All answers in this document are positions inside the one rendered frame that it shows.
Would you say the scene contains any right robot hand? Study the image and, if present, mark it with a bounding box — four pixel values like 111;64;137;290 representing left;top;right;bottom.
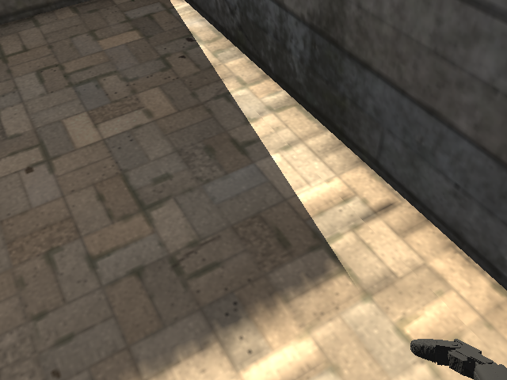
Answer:
410;339;507;380

